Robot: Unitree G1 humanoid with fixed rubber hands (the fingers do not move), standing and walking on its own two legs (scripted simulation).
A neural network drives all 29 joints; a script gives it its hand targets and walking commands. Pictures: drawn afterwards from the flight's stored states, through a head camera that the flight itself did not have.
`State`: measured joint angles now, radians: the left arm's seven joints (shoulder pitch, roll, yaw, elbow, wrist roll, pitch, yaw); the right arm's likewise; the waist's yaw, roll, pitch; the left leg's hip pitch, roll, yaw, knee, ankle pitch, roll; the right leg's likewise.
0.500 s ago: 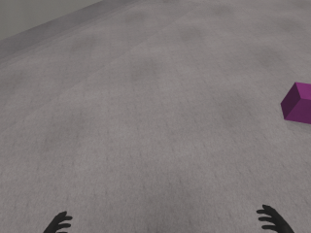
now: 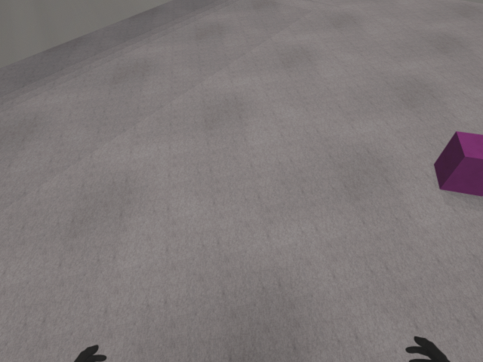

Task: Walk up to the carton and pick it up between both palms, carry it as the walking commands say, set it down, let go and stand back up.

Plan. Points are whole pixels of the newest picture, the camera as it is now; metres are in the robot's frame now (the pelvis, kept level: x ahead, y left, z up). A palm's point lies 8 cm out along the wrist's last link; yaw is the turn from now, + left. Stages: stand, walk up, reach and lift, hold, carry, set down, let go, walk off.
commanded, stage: stand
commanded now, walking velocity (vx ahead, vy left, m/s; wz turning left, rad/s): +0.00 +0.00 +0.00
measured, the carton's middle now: (469, 164) +1.13 -1.21 -0.66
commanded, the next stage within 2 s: walk up in 0.06 s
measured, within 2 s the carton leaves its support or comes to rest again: neither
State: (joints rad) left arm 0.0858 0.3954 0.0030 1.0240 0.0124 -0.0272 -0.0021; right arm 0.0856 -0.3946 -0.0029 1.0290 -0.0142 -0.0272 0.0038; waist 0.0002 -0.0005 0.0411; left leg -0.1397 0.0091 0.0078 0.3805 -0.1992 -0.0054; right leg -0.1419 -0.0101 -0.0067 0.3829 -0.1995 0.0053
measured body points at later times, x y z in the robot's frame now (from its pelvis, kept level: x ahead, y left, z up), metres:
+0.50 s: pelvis -0.01 -0.02 -0.02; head +0.03 -0.04 +0.43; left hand +0.09 +0.26 -0.14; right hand +0.07 -0.32 -0.15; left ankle +0.00 +0.12 -0.71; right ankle +0.01 -0.11 -0.75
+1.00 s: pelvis +0.04 -0.06 +0.00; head +0.06 -0.04 +0.44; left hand +0.33 +0.08 -0.12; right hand -0.18 -0.31 -0.10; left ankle +0.01 +0.14 -0.75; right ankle +0.04 -0.27 -0.68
